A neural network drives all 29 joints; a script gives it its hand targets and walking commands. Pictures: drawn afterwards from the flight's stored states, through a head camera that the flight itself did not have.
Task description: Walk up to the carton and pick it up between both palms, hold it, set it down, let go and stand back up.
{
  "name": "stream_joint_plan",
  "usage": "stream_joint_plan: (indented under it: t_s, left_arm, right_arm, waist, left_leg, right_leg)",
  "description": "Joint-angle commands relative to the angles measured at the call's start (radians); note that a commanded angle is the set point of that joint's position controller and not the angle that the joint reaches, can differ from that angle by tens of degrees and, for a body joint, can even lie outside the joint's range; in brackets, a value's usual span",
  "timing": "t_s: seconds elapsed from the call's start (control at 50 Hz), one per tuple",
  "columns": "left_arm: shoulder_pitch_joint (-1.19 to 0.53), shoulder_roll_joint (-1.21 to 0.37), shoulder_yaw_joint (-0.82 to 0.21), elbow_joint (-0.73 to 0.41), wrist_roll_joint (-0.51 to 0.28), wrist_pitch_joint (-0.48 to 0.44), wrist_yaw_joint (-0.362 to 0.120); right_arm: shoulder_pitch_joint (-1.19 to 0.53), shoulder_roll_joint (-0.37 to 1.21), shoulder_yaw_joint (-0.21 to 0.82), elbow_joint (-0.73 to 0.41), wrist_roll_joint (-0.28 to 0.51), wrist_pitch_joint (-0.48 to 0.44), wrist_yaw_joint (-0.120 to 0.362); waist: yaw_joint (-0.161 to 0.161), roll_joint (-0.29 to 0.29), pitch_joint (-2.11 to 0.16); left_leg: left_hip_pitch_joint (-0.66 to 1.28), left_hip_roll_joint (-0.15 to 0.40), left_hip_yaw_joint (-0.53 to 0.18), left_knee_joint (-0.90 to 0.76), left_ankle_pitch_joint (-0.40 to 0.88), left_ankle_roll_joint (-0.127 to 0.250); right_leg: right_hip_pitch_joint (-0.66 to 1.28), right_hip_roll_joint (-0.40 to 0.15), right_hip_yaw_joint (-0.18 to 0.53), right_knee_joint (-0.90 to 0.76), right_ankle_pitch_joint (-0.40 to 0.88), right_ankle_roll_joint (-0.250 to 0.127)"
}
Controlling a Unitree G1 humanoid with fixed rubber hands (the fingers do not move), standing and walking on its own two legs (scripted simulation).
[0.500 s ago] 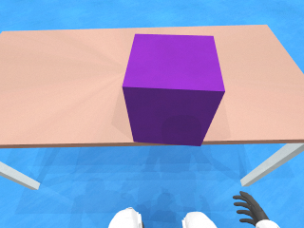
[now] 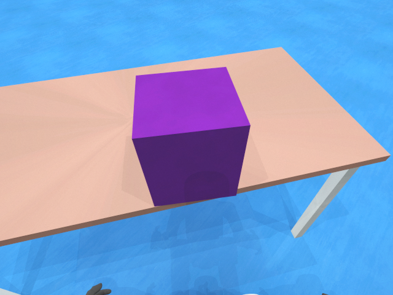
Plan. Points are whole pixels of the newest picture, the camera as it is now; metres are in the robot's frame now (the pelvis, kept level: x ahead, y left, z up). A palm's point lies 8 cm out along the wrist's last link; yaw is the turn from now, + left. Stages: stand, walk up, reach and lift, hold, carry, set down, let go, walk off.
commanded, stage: walk up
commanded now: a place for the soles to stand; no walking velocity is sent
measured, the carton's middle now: (189, 139) +0.44 +0.02 +0.06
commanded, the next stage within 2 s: reach and lift in 1.30 s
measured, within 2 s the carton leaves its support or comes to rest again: neither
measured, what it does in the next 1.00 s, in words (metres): stands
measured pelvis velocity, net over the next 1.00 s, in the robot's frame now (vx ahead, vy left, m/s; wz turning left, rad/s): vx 0.02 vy -0.02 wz -0.08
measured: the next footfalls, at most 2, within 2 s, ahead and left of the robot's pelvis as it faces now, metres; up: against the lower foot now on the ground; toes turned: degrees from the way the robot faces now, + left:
none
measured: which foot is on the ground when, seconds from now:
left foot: down 0.00-1.00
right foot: down 0.00-1.00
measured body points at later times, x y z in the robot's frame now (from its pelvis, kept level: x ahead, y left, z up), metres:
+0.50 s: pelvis +0.02 -0.02 +0.00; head +0.03 -0.02 +0.45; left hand +0.13 +0.24 -0.11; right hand +0.11 -0.28 -0.11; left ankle +0.05 +0.09 -0.73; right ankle +0.02 -0.12 -0.73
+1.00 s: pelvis +0.02 -0.02 +0.00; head +0.03 -0.02 +0.45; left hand +0.15 +0.23 -0.11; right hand +0.08 -0.30 -0.11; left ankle +0.05 +0.09 -0.73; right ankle +0.02 -0.13 -0.73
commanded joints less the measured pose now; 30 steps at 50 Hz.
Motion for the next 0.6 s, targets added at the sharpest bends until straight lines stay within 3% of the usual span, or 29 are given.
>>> stream_joint_plan:
  t_s: [0.0,0.08,0.24,0.58]
  left_arm:
    - [0.044,0.127,0.038,-0.071,0.004,-0.037,0.001]
    - [0.011,0.141,0.032,-0.065,-0.003,-0.046,0.007]
    - [-0.013,0.154,0.025,-0.05,-0.012,-0.04,0.012]
    - [-0.026,0.168,0.024,-0.059,-0.014,-0.032,0.011]
  right_arm:
    - [-0.059,-0.169,-0.04,-0.113,0.006,-0.034,-0.008]
    - [-0.021,-0.155,-0.034,-0.111,0.006,-0.035,-0.002]
    - [-0.027,-0.15,-0.026,-0.128,0.006,-0.029,-0.007]
    - [-0.05,-0.159,-0.025,-0.119,0.005,-0.022,-0.014]
  waist:
    - [0.044,0.064,0.041]
    - [0.02,0.055,-0.01]
    - [0.005,-0.012,-0.025]
    - [0.008,-0.031,-0.026]
  left_leg:
    - [-0.067,0.167,-0.242,-0.323,-0.269,0.005]
    - [0.054,0.15,-0.186,-0.256,-0.091,0.002]
    - [0.13,0.127,-0.142,-0.18,0.014,0.006]
    - [0.179,0.127,-0.122,-0.133,0.065,0.015]
  right_leg:
    - [0.02,-0.056,0.091,-0.11,0.014,-0.049]
    - [-0.009,-0.075,0.119,-0.125,0.111,-0.051]
    - [-0.063,-0.082,0.158,-0.147,0.184,-0.059]
    - [-0.106,-0.063,0.187,-0.162,0.202,-0.06]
